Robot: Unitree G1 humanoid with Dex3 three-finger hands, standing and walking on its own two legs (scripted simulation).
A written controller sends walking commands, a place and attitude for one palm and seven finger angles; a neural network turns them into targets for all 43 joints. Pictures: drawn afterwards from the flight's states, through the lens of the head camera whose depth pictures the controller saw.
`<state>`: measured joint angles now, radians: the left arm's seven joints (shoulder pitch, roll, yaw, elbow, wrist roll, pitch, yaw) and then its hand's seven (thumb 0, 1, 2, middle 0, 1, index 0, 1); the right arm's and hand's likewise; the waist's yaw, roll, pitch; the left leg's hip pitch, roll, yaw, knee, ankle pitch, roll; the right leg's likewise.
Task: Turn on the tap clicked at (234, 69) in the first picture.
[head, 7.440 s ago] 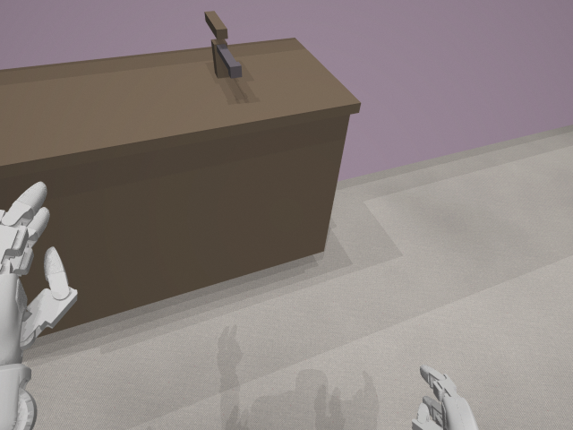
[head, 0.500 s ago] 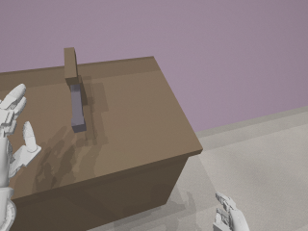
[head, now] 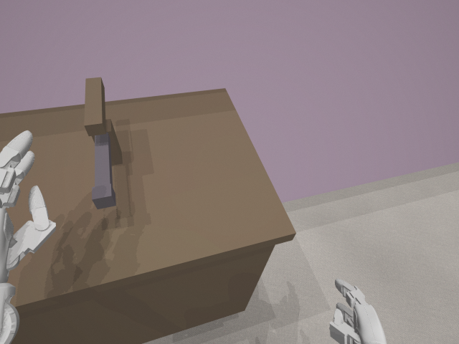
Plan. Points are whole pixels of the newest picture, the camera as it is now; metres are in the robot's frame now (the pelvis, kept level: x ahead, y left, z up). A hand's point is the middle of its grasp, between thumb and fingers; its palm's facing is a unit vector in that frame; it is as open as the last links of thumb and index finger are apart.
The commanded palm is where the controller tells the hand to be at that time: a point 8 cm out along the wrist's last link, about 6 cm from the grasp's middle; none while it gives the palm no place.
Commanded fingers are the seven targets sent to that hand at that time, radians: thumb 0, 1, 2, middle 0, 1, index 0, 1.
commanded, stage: come to a stop and stand still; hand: left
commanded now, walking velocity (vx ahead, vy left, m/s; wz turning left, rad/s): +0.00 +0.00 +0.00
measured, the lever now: (104, 196) +0.30 +0.23 +0.09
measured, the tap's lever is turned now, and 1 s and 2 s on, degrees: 0 0 0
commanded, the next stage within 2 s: look again from close up in 0.34 s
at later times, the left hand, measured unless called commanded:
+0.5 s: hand (64, 231) +0.21 +0.23 +0.15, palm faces +0.38 -0.86 -0.35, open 7.4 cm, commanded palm +0.15 +0.27 +0.17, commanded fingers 0.00 0.90 0.90 -0.20 -0.30 -0.20 -0.30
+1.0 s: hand (50, 225) +0.22 +0.25 +0.16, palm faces +0.39 -0.85 -0.35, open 7.4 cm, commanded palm +0.16 +0.28 +0.17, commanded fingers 0.00 0.90 0.90 -0.20 -0.30 -0.20 -0.30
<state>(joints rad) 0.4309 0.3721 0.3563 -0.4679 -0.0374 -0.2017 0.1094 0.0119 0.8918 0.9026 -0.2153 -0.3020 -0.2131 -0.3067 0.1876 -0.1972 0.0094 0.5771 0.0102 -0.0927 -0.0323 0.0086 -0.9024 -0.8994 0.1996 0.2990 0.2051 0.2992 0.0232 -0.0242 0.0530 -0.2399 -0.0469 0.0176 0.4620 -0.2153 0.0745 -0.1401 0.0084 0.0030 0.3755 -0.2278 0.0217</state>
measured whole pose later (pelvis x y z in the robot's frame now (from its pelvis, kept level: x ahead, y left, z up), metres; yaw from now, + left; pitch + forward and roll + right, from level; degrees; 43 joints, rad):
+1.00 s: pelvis +0.00 +0.00 +0.00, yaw +0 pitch -1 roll -1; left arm 0.43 0.37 0.35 -0.47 -0.05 -0.17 0.12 0.01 0.89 0.90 -0.21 -0.30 -0.21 -0.31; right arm 0.19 -0.18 0.02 0.58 0.01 -0.08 -0.05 0.01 -0.90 -0.90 0.20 0.30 0.21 0.30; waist 0.03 -0.03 0.05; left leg -0.22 -0.05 0.02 0.43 -0.20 0.07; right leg -0.13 0.00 0.00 0.37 -0.22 0.02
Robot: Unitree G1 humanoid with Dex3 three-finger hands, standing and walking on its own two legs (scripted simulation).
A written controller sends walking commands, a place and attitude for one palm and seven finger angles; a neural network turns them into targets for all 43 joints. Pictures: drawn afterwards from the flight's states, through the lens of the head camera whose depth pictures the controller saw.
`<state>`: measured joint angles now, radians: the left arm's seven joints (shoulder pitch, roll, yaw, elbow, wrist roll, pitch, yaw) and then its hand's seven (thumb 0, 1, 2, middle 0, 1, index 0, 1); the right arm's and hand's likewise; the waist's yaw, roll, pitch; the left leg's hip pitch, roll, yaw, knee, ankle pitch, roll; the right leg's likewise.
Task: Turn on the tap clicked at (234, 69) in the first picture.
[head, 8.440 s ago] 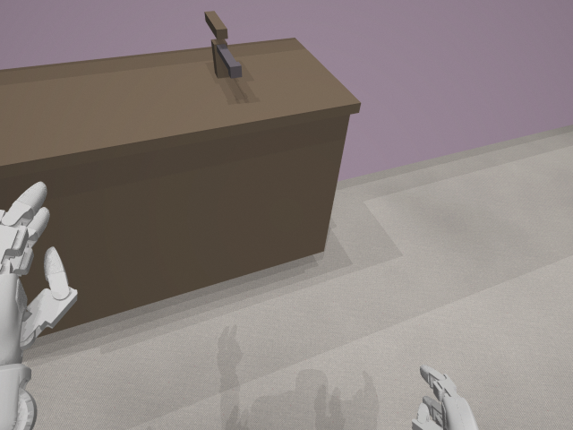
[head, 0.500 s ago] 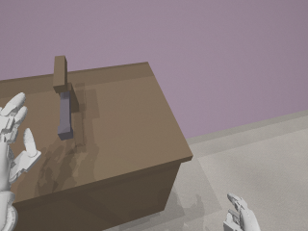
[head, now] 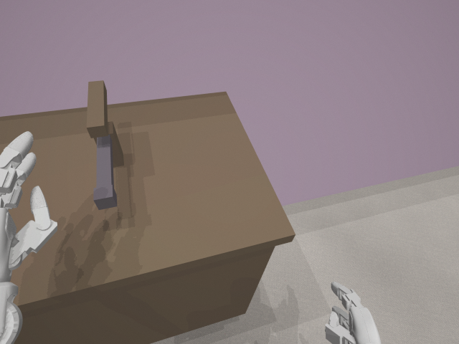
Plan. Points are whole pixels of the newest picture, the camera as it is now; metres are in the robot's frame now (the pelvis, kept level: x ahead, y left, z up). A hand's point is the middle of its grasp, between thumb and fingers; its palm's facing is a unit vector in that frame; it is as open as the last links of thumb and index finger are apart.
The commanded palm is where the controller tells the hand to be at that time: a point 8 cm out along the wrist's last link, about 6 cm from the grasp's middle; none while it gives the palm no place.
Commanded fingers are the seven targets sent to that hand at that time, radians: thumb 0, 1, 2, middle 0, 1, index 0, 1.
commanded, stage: shuffle to correct the standing spot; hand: left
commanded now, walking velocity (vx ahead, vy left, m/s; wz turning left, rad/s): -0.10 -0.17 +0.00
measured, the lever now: (105, 197) +0.30 +0.24 +0.09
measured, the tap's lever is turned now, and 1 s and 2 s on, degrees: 0 0 0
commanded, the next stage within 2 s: come to a stop and stand still in 1.24 s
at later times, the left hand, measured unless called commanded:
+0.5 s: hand (91, 251) +0.19 +0.19 +0.16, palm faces +0.34 -0.86 -0.39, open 7.4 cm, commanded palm +0.13 +0.23 +0.17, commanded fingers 0.00 0.90 0.90 -0.20 -0.30 -0.20 -0.30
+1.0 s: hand (83, 286) +0.15 +0.18 +0.16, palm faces +0.34 -0.86 -0.38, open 7.4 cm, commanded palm +0.08 +0.22 +0.17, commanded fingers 0.00 0.90 0.90 -0.20 -0.30 -0.20 -0.30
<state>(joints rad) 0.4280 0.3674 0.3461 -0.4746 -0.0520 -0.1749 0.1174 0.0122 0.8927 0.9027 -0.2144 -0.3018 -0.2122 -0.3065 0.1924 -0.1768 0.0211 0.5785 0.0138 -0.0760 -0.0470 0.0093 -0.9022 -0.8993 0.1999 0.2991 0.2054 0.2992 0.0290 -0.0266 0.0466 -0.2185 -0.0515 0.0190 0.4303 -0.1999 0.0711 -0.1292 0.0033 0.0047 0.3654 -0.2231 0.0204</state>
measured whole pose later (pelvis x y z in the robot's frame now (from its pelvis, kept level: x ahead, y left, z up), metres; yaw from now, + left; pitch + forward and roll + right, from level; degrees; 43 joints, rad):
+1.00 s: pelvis -0.08 -0.06 -0.01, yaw +0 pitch -1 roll -4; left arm 0.42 0.39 0.38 -0.58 -0.05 -0.16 0.09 0.01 0.89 0.90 -0.21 -0.30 -0.21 -0.31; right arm 0.22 -0.14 0.01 0.56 0.01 -0.10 -0.01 0.01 -0.90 -0.90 0.20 0.30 0.21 0.30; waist 0.01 0.02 0.09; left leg -0.38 0.09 -0.02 0.61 -0.22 -0.01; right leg -0.22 0.04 -0.05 0.45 -0.24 0.01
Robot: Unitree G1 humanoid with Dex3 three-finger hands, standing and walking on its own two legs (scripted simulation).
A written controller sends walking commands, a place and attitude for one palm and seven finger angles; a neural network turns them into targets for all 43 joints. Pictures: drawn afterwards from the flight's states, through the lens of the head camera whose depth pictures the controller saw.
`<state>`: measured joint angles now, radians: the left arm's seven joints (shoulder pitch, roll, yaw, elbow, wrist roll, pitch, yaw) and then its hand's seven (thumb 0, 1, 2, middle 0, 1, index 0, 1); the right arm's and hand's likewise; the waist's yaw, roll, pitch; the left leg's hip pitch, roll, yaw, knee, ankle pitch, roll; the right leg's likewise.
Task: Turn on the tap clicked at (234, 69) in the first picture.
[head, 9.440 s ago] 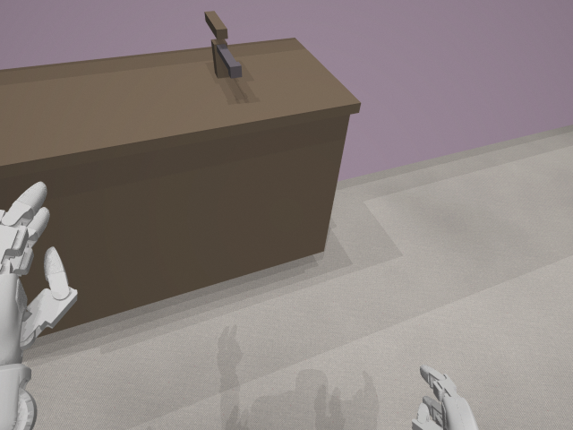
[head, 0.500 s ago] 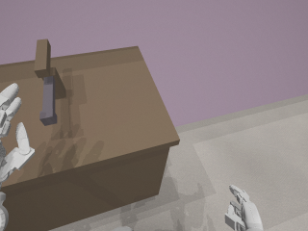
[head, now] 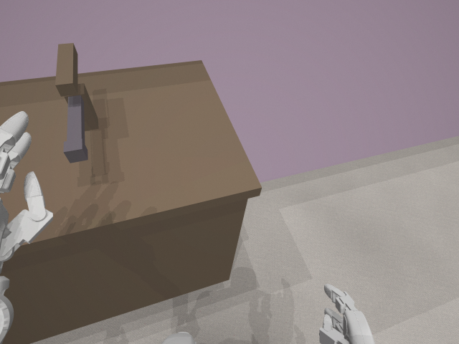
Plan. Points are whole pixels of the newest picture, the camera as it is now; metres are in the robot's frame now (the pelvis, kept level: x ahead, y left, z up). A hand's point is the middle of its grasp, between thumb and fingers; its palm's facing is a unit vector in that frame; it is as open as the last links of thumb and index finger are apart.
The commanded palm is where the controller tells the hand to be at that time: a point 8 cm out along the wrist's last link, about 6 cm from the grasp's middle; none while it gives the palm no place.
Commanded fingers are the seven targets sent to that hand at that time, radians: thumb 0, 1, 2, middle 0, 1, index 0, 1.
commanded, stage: shuffle to correct the standing spot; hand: left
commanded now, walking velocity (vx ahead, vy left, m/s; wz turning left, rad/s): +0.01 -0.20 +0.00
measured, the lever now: (76, 150) +0.38 +0.30 +0.10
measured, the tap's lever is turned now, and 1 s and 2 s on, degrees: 0 0 0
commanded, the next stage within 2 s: come to a stop and stand still in 0.24 s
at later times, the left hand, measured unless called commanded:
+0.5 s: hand (127, 205) +0.25 +0.16 +0.17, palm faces +0.33 -0.83 -0.45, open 7.4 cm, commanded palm +0.17 +0.21 +0.18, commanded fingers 0.00 0.90 0.90 -0.20 -0.30 -0.20 -0.30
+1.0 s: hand (118, 201) +0.25 +0.17 +0.18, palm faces +0.40 -0.81 -0.43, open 7.4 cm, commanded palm +0.19 +0.21 +0.18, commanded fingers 0.00 0.90 0.90 -0.20 -0.30 -0.20 -0.30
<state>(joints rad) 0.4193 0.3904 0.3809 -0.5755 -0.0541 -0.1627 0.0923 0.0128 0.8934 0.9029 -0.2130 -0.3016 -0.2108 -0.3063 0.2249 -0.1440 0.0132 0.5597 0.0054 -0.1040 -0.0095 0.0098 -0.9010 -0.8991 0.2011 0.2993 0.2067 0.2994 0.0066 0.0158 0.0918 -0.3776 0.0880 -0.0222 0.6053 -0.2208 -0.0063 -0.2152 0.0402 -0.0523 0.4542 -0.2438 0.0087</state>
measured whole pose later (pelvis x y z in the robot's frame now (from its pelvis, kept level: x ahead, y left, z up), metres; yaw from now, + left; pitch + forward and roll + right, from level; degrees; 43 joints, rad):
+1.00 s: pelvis +0.04 -0.08 +0.00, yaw +3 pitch +0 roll -1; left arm 0.51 0.40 0.36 -0.57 -0.06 -0.17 0.16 0.01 0.89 0.90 -0.22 -0.30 -0.22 -0.31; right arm 0.15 -0.20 0.00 0.55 0.03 -0.06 -0.04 0.01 -0.90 -0.90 0.20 0.30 0.20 0.30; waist -0.01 0.01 0.07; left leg -0.22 0.00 0.03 0.53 -0.30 0.02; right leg -0.24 0.02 -0.10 0.48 -0.24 -0.05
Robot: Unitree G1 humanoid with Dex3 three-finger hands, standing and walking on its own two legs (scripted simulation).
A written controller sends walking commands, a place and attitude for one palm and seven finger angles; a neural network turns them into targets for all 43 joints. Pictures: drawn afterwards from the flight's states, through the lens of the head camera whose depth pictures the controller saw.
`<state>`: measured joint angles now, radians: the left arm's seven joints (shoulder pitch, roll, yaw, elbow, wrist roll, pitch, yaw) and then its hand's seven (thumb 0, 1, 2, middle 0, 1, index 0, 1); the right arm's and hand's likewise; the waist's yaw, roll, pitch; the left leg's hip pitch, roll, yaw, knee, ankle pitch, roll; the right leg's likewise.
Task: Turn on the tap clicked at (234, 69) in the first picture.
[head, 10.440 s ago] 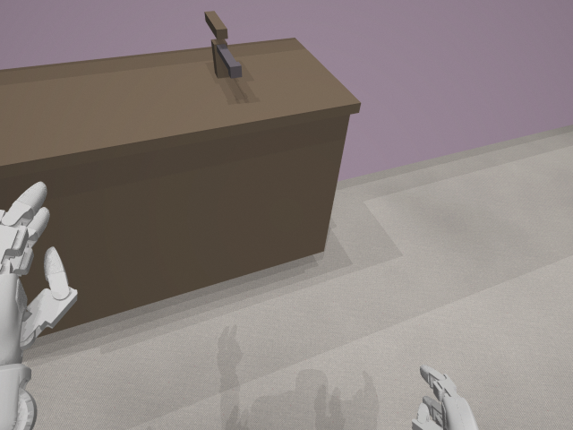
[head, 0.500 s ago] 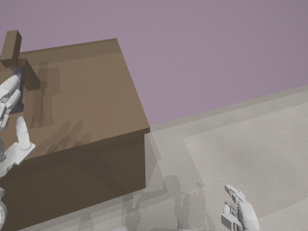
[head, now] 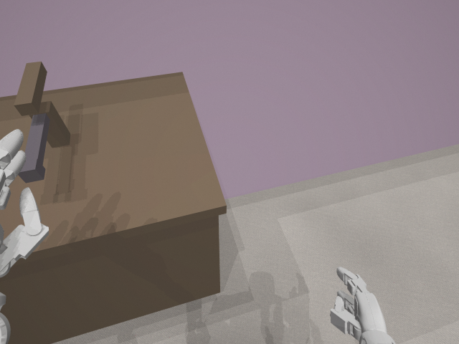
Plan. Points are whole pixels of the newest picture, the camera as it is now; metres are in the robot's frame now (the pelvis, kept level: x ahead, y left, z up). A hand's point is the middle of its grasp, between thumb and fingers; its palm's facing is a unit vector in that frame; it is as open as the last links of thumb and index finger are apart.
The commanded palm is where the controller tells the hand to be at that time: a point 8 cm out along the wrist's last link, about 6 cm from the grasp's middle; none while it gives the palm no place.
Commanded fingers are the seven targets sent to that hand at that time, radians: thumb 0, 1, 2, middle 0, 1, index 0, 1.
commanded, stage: come to a stop and stand still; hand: left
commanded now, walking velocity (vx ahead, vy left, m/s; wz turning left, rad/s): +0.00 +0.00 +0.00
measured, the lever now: (31, 170) +0.36 +0.36 +0.10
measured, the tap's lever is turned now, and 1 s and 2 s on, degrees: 0 0 0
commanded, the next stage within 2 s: look again from close up in 0.82 s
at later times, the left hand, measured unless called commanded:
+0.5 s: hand (22, 228) +0.23 +0.27 +0.16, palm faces +0.32 -0.84 -0.43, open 7.4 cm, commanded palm +0.16 +0.30 +0.18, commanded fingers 0.00 0.90 0.90 -0.20 -0.30 -0.20 -0.30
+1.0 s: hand (5, 215) +0.23 +0.29 +0.18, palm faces +0.36 -0.86 -0.35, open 7.4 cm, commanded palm +0.17 +0.32 +0.18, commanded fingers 0.00 0.90 0.90 -0.20 -0.30 -0.20 -0.30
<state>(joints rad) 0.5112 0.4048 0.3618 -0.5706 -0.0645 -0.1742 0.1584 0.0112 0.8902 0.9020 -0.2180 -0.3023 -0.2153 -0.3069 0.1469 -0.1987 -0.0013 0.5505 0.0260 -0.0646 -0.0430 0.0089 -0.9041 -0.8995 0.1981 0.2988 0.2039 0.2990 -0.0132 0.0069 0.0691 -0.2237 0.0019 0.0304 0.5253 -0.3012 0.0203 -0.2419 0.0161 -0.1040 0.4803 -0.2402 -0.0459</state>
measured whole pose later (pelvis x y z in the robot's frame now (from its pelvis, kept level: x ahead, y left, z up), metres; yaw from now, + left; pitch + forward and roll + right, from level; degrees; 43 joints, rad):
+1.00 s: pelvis +0.00 +0.05 +0.00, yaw -2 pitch +0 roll -2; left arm 0.40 0.35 0.36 -0.52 -0.03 -0.19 0.12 0.01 0.89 0.90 -0.21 -0.30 -0.21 -0.31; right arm 0.19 -0.18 0.04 0.56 -0.01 -0.10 -0.01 0.01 -0.90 -0.90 0.20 0.30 0.21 0.30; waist 0.02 -0.02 0.05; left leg -0.20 -0.03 0.09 0.48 -0.28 0.09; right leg -0.21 -0.01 -0.04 0.39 -0.17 0.02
